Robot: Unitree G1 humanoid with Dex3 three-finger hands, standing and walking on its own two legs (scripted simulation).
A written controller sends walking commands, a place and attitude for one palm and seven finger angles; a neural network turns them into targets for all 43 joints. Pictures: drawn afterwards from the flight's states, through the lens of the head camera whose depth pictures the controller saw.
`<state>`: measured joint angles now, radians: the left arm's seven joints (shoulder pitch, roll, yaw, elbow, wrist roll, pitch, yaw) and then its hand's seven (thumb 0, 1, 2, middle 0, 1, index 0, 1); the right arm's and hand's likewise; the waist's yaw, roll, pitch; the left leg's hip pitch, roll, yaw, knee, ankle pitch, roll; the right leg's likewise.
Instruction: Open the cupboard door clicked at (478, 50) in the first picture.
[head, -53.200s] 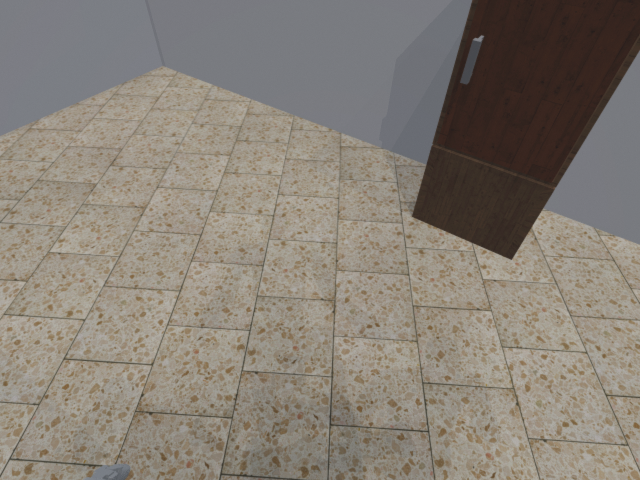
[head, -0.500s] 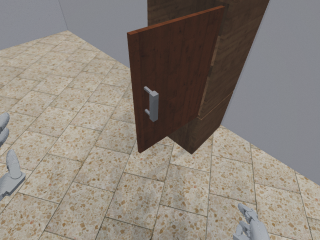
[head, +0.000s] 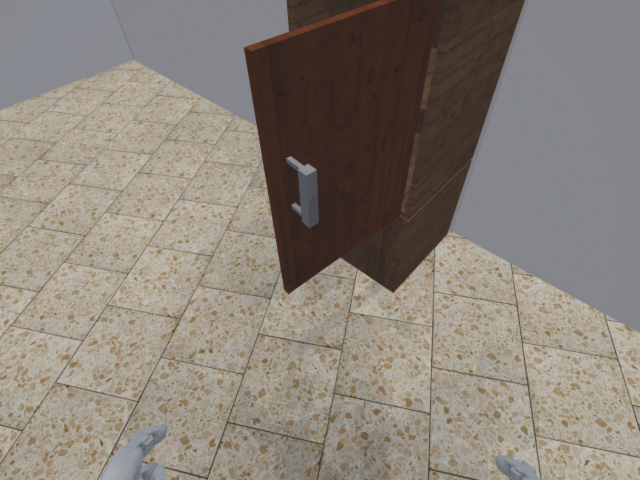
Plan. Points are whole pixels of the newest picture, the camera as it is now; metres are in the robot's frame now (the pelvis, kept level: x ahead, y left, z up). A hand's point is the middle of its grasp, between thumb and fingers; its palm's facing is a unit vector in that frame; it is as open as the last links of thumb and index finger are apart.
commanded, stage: let the arm hang, fingers relaxed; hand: left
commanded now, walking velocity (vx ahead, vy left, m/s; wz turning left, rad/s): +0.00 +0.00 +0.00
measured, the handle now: (301, 191) +0.60 +0.06 +0.00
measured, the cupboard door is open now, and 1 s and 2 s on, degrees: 83 83 83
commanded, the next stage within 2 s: look to check the result in 0.88 s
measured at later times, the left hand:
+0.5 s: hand out of the picture -0.04 +0.18 -0.16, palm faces +0.05 -0.97 -0.25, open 7.4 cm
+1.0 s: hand out of the picture +0.03 +0.15 -0.16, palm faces +0.06 -0.98 -0.19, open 7.3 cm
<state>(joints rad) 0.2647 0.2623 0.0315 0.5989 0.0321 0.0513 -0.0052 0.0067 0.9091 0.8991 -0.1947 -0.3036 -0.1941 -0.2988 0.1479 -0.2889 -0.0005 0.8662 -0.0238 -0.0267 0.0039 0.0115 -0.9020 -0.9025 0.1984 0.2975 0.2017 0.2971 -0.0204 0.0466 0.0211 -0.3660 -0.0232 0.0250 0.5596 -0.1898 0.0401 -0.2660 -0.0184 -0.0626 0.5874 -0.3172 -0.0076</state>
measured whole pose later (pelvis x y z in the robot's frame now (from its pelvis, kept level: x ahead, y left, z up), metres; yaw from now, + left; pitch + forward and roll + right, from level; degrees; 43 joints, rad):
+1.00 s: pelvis +0.03 -0.02 +0.01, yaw +1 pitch -1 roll +0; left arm 0.27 0.14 0.01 1.14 0.00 0.00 0.03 0.00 0.92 0.90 -0.20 -0.30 -0.20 -0.30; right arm 0.26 -0.14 0.01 1.15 -0.02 0.01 -0.04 0.01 -0.91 -0.90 0.19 0.30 0.20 0.30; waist 0.00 0.01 0.05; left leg -0.23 -0.01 -0.01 0.43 -0.18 0.01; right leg -0.10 0.01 -0.09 0.42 -0.29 -0.03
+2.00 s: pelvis +0.06 -0.04 +0.01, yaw +1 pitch -1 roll +1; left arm 0.27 0.16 0.01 1.14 0.00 0.00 0.03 0.00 0.91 0.90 -0.20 -0.30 -0.20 -0.30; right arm 0.23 -0.16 0.01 1.15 -0.02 0.00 -0.05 0.01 -0.91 -0.90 0.20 0.30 0.20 0.30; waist 0.00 0.01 0.06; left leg -0.18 0.00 -0.01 0.41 -0.20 -0.01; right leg -0.05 0.02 -0.09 0.38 -0.31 -0.05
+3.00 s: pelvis +0.06 -0.04 +0.01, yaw +1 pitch -2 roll +1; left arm 0.25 0.18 0.01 1.13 0.00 -0.01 0.03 0.00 0.91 0.90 -0.20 -0.30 -0.20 -0.30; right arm 0.22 -0.19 0.01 1.14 -0.02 0.00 -0.05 0.01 -0.91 -0.90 0.20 0.30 0.20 0.30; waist 0.00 0.01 0.06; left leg -0.16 0.01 -0.01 0.39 -0.21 -0.02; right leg -0.03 0.03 -0.09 0.35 -0.30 -0.06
